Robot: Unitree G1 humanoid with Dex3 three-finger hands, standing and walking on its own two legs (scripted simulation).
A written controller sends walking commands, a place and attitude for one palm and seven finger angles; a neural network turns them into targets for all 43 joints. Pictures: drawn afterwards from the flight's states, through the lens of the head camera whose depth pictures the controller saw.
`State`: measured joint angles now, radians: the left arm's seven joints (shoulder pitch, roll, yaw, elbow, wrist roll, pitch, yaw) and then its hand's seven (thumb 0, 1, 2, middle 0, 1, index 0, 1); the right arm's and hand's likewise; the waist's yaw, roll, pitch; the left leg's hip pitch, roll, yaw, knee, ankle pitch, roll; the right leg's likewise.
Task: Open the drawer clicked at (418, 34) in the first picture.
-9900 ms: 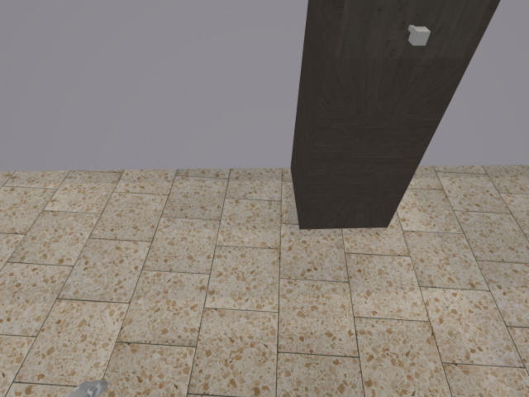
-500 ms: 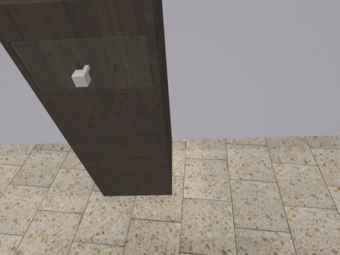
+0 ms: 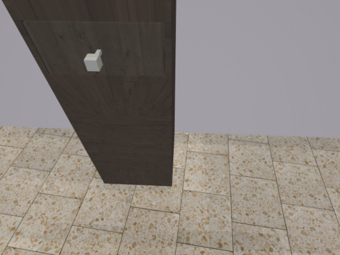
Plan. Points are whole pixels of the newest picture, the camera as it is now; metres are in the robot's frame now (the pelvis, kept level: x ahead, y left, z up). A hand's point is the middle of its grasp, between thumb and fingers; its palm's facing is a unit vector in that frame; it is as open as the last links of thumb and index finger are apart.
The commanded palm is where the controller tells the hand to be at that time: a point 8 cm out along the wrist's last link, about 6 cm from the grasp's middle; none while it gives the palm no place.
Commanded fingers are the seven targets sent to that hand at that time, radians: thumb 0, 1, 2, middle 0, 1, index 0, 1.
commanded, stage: look again from close up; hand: left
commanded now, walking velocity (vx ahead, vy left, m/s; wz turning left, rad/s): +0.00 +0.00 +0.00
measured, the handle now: (95, 58) +0.59 +0.26 +0.16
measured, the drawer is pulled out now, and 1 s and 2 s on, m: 0.00 0.00 0.00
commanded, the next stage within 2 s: shuffle to correct the standing spot in 0.34 s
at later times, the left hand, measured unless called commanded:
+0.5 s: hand out of the picture +0.01 +0.20 -0.17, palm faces +0.00 -0.98 -0.19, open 7.3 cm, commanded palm none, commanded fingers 0.00 0.90 0.90 -0.20 -0.30 -0.20 -0.30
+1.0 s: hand out of the picture +0.06 +0.21 -0.18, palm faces +0.04 -0.98 -0.18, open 7.3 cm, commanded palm none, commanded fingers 0.00 0.90 0.90 -0.20 -0.30 -0.20 -0.30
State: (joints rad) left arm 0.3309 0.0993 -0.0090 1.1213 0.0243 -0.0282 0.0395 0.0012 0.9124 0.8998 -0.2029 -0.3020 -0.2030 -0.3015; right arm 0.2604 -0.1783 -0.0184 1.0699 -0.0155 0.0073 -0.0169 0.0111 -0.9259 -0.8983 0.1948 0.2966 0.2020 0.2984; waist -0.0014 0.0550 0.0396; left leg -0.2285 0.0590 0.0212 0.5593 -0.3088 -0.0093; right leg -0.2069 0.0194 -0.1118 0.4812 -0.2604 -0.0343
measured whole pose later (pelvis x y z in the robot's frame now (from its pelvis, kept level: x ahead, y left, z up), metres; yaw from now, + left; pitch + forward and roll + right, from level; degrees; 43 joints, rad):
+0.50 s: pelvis +0.01 +0.03 +0.00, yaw -1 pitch -1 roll +0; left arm 0.29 0.15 -0.01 1.09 0.02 -0.01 0.03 0.00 0.91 0.90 -0.20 -0.30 -0.20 -0.30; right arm 0.32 -0.13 0.02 1.11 -0.02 -0.02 -0.02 0.01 -0.91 -0.90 0.20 0.30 0.20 0.30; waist 0.01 0.00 0.02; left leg -0.17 -0.02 0.07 0.47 -0.28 0.04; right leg -0.21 -0.05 -0.06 0.49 -0.26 0.02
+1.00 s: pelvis +0.08 +0.05 +0.01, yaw +0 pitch +0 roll -1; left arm 0.30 0.14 0.02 1.09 0.02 0.03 0.05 0.00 0.91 0.90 -0.20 -0.30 -0.20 -0.30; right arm 0.25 -0.15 0.00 1.06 -0.01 -0.03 -0.06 0.01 -0.94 -0.90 0.20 0.30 0.20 0.30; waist 0.01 0.00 0.07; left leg -0.12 -0.02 0.09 0.45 -0.33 0.07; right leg -0.33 -0.05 -0.05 0.87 -0.51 0.02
